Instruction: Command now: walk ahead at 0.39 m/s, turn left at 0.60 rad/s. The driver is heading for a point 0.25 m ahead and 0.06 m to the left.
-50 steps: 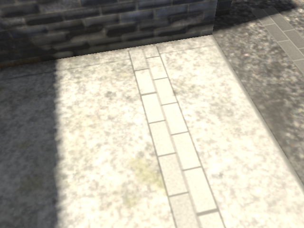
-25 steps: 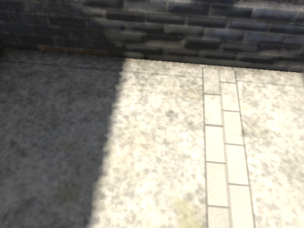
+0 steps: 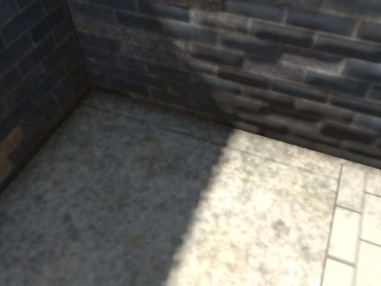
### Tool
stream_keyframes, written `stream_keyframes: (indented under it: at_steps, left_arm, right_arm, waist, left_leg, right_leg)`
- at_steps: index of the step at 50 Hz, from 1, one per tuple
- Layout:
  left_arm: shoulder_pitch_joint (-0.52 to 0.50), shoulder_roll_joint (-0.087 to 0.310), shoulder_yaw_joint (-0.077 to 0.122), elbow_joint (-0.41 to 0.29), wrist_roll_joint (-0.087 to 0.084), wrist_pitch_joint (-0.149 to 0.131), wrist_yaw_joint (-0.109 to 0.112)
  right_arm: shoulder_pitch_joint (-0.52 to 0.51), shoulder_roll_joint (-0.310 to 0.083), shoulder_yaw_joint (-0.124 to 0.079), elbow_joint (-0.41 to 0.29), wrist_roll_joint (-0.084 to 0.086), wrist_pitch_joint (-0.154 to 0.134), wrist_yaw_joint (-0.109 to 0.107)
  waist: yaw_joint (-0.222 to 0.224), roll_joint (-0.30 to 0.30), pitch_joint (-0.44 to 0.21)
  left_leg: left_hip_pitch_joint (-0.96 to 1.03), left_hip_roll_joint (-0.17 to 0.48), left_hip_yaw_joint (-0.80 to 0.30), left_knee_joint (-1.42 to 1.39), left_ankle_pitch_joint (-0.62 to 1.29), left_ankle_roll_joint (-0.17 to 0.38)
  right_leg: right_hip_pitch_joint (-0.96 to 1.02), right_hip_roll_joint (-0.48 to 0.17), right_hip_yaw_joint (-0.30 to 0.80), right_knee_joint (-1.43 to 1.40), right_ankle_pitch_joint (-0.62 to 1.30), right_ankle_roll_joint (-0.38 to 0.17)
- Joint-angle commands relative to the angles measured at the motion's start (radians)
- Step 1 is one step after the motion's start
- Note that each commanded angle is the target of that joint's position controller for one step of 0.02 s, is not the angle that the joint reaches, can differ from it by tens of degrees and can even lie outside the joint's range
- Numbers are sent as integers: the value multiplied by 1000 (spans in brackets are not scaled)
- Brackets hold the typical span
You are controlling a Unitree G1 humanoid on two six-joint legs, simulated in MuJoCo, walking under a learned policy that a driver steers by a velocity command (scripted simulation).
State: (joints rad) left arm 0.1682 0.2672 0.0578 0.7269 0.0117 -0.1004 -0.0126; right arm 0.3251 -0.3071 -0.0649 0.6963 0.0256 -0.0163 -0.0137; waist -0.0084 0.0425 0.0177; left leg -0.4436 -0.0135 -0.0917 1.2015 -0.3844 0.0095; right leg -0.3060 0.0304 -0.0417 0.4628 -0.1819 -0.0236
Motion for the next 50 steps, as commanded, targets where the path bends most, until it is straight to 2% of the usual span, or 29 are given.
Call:
stream_keyframes:
  at_steps: [1,2,4,8,11,13,14,15,16,17,18,19,20,21,22,24,26,28,29,30,31,32,33,34,35,36,38,44,50]
  left_arm:
    - [13,97,24,-31,3,-10,7]
    - [7,115,29,-20,0,-12,7]
    - [12,155,40,2,-3,-7,10]
    - [5,176,40,29,-21,20,20]
    - [36,198,42,57,-38,32,19]
    - [23,211,44,67,-52,38,19]
    - [29,198,39,74,-54,39,19]
    - [75,165,27,82,-36,35,17]
    - [137,103,-2,60,12,26,8]
    - [183,74,-26,76,7,36,-3]
    - [141,148,-3,86,-19,57,-7]
    - [88,146,-2,73,-33,73,-3]
    - [69,142,1,79,-26,88,10]
    - [72,150,6,83,-15,105,24]
    - [95,141,5,95,-13,117,31]
    - [126,111,-1,114,-9,125,40]
    - [97,94,-6,112,-8,125,43]
    - [87,84,-9,115,-4,121,39]
    - [98,75,-12,122,4,119,34]
    - [93,82,-13,119,20,117,30]
    - [77,126,-10,102,27,114,30]
    - [25,178,2,107,12,114,34]
    - [-2,130,-7,103,13,107,30]
    - [-13,102,-17,108,21,97,29]
    - [-22,99,-20,112,20,87,29]
    - [-15,95,-22,117,13,77,29]
    - [25,95,-24,138,2,67,31]
    - [54,89,-29,173,-2,72,35]
    - [54,83,-31,204,-6,78,31]
  right_arm:
    - [-31,-76,-31,-102,0,-2,3]
    - [-40,-60,-27,-113,-4,5,2]
    - [-66,-31,-15,-129,-15,9,1]
    - [-144,-13,-1,-136,-18,0,24]
    - [-206,-35,-8,-159,-20,-5,41]
    - [-182,-57,-19,-156,-27,-8,44]
    - [-130,-79,-31,-137,-33,-10,39]
    - [-82,-140,-50,-128,-39,-9,26]
    - [-38,-213,-55,-147,-69,-2,9]
    - [-55,-121,-19,-150,-62,1,10]
    - [-77,-65,-3,-139,-45,3,23]
    - [-127,-57,3,-129,-38,0,30]
    - [-174,-76,-2,-122,-36,-1,33]
    - [-219,-91,-7,-120,-38,0,30]
    - [-249,-107,-14,-115,-46,3,27]
    - [-269,-80,-10,-102,-52,4,21]
    - [-266,-60,-4,-81,-50,3,15]
    - [-272,-48,1,-59,-46,7,10]
    - [-273,-36,6,-47,-40,10,10]
    - [-235,-12,14,-23,-39,9,10]
    - [-204,-4,16,-4,-47,9,10]
    - [-161,3,13,-3,-47,9,11]
    - [-208,-14,11,4,-51,11,4]
    - [-222,-28,3,5,-45,12,-1]
    - [-215,-25,1,19,-44,15,-8]
    - [-204,-31,-2,30,-46,19,-11]
    - [-190,-26,-3,56,-44,16,-10]
    - [-171,-22,-7,129,-33,11,-11]
    - [-158,-32,-8,202,-29,21,-23]
  waist:
    - [10,-151,-1]
    - [2,-150,1]
    - [2,-141,-25]
    - [26,-136,-69]
    - [40,-137,-74]
    - [8,-135,-81]
    - [-19,-116,-107]
    - [-30,-45,-152]
    - [-9,145,-268]
    - [-5,204,-417]
    - [-22,95,-365]
    - [-6,72,-259]
    - [7,39,-190]
    - [29,56,-156]
    - [50,79,-135]
    - [57,95,-141]
    - [38,99,-142]
    - [43,92,-133]
    - [56,83,-124]
    - [54,57,-101]
    - [28,-7,-55]
    - [-34,-153,-13]
    - [-7,-175,10]
    - [-10,-177,22]
    - [-14,-170,19]
    - [-8,-161,20]
    - [6,-113,0]
    - [22,-49,-36]
    - [19,-37,-36]
  left_leg:
    - [-210,93,-19,-25,30,-22]
    - [-211,92,-2,-69,31,-34]
    - [-200,88,16,-180,89,-46]
    - [-55,59,67,-447,319,-32]
    - [-6,42,67,-576,324,-4]
    - [70,22,81,-683,328,31]
    - [178,-4,98,-760,399,57]
    - [324,47,47,-781,684,91]
    - [617,303,-236,-684,1165,224]
    - [648,440,-397,-718,1125,368]
    - [544,373,-336,-759,926,337]
    - [470,316,-264,-783,789,286]
    - [375,281,-223,-818,675,249]
    - [274,255,-186,-850,588,227]
    - [181,227,-148,-874,546,220]
    - [127,203,-105,-889,463,219]
    - [120,200,-104,-895,352,213]
    - [99,187,-102,-886,202,190]
    - [72,167,-91,-880,92,160]
    - [46,133,-78,-874,-15,107]
    - [24,88,-50,-824,-86,54]
    - [91,24,22,-812,-22,13]
    - [205,14,41,-764,70,-7]
    - [251,19,41,-742,123,-2]
    - [272,28,34,-738,154,7]
    - [262,32,24,-743,178,14]
    - [253,39,18,-750,227,21]
    - [277,44,24,-740,367,10]
    - [305,49,25,-740,420,6]
  right_leg:
    - [173,-279,233,-222,347,-160]
    - [161,-281,179,-221,486,-170]
    - [168,-289,121,-219,629,-190]
    - [162,-246,-2,-208,617,-165]
    - [220,-268,9,-157,559,-147]
    - [233,-271,16,-70,546,-122]
    - [216,-239,2,18,543,-96]
    - [148,-180,-39,154,433,-44]
    - [-110,-91,-74,431,-58,30]
    - [-168,-66,57,589,-527,66]
    - [-170,-102,108,628,-517,79]
    - [-213,-114,95,617,-496,82]
    - [-214,-123,90,570,-447,90]
    - [-157,-128,88,523,-388,102]
    - [-88,-111,67,496,-337,113]
    - [-9,-99,53,415,-274,116]
    - [30,-98,52,316,-202,102]
    - [96,-86,40,185,-99,81]
    - [154,-75,26,93,-24,65]
    - [188,-87,46,19,33,44]
    - [170,-162,131,-45,37,9]
    - [21,-183,143,-65,-166,-32]
    - [-101,-160,151,-124,-347,-33]
    - [-138,-151,147,-148,-367,-11]
    - [-134,-139,134,-144,-318,8]
    - [-105,-130,121,-128,-263,18]
    - [-43,-119,105,-94,-175,21]
    - [36,-101,83,-59,-14,8]
    - [63,-88,69,-61,69,5]
